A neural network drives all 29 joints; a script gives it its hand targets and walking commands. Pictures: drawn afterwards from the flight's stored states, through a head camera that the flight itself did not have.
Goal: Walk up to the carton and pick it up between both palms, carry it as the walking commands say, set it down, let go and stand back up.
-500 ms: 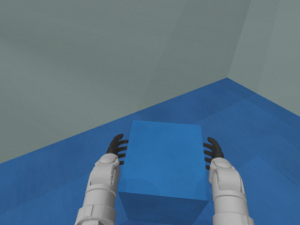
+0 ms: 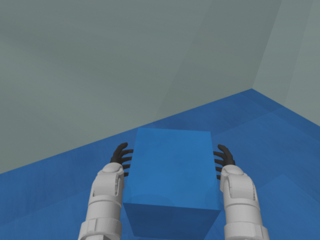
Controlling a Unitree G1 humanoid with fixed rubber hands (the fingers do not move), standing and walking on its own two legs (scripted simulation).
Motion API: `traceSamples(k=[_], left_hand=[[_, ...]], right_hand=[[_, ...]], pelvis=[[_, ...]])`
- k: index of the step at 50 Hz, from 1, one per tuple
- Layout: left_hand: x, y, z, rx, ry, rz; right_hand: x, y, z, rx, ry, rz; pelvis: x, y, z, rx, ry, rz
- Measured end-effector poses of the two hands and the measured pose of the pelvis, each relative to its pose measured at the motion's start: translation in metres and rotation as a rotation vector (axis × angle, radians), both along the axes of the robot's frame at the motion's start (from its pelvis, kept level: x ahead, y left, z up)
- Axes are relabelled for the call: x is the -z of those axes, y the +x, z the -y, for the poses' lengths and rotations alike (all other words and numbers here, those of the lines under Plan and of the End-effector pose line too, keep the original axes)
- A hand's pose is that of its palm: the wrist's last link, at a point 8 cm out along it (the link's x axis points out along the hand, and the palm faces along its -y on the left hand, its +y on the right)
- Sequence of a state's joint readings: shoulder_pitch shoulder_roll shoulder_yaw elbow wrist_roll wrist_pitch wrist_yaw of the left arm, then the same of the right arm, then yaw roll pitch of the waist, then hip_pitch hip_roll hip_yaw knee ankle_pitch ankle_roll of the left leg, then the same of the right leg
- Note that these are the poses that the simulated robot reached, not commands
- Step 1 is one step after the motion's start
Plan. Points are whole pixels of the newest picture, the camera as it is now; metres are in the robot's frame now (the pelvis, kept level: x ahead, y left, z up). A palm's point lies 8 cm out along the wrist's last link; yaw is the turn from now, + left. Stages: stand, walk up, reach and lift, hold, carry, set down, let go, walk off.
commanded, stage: reach and lift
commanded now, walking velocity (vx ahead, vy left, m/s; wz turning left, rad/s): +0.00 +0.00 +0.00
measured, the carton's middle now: (170, 185) +0.30 -0.01 -0.02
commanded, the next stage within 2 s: hold in 1.02 s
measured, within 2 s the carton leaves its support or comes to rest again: neither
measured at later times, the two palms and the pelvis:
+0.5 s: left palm (112, 172) +0.29 +0.14 +0.05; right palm (224, 171) +0.30 -0.15 +0.06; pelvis +0.00 +0.00 +0.00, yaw +0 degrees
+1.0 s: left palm (112, 174) +0.29 +0.14 +0.06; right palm (225, 174) +0.29 -0.15 +0.06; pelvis +0.00 +0.00 +0.00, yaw +0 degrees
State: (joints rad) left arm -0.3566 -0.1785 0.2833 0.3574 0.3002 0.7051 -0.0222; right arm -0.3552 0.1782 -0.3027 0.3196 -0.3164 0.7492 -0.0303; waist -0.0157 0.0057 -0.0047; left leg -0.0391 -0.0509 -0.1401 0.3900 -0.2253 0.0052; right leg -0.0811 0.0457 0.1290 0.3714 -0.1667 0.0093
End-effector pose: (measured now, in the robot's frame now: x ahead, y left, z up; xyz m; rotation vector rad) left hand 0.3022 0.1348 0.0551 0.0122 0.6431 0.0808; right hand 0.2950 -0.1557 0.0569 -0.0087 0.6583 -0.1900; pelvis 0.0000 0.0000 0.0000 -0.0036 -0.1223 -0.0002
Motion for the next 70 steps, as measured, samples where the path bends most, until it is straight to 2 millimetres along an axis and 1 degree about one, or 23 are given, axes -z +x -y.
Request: traceSamples(k=[13,26,47,67,70], left_hand=[[0.001,-0.005,-0.007,-0.029,0.011,-0.003],[0.001,-0.011,-0.009,-0.031,0.019,-0.004],[0.0,-0.016,-0.009,-0.029,0.018,-0.005],[0.0,-0.017,-0.006,-0.024,0.032,-0.009],[0.002,-0.014,-0.004,-0.02,0.035,0.001]], right_hand=[[0.002,0.005,-0.007,-0.045,-0.013,-0.003],[0.001,0.001,-0.009,-0.059,-0.021,-0.004],[0.001,-0.006,-0.009,-0.054,-0.018,-0.003],[0.001,-0.005,-0.006,-0.063,-0.025,-0.005],[0.003,-0.004,-0.005,-0.056,-0.021,0.006]], pelvis=[[0.0,0.003,0.004,-0.001,0.001,-0.002],[0.0,0.002,0.004,0.001,0.001,0.005],[0.001,-0.004,0.003,0.0,0.001,0.013],[0.0,0.0,0.006,-0.006,0.001,0.013],[0.004,-0.003,0.006,0.002,0.003,-0.037]])
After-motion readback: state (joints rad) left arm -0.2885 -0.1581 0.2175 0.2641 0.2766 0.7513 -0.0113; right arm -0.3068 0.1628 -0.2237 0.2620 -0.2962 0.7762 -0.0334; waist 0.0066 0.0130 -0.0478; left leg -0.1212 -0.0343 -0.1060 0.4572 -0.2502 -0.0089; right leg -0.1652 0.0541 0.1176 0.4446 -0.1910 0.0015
